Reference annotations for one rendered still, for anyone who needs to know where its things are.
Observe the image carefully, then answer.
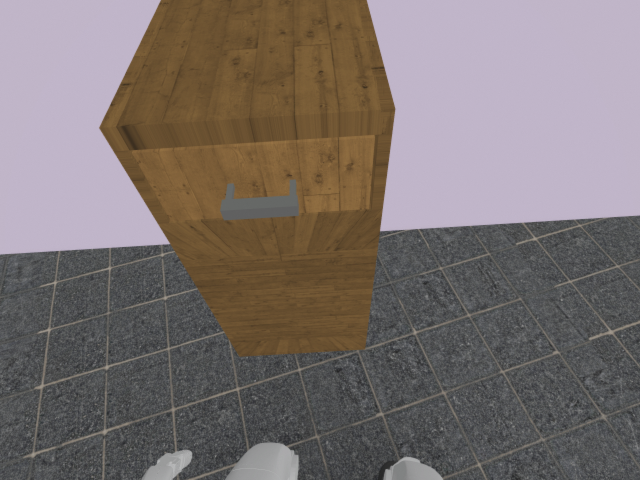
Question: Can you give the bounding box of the robot left thigh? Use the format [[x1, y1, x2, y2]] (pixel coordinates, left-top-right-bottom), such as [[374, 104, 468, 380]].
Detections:
[[225, 442, 299, 480]]

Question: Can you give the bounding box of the drawer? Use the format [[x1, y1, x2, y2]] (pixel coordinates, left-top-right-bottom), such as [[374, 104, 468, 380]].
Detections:
[[132, 135, 375, 221]]

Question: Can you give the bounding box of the handle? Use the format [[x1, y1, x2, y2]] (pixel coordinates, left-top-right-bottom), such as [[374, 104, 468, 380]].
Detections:
[[220, 179, 299, 220]]

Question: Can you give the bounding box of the cabinet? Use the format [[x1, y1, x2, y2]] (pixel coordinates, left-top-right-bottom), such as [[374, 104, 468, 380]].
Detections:
[[99, 0, 395, 357]]

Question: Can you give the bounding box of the robot thigh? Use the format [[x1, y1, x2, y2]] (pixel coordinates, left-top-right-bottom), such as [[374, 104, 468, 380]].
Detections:
[[225, 442, 299, 480], [383, 460, 443, 480]]

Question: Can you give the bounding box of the robot right thigh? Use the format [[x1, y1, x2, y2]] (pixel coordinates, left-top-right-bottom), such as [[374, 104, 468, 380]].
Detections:
[[383, 460, 443, 480]]

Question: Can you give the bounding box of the left robot hand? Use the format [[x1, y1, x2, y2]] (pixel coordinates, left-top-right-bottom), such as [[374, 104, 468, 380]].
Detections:
[[142, 450, 192, 480]]

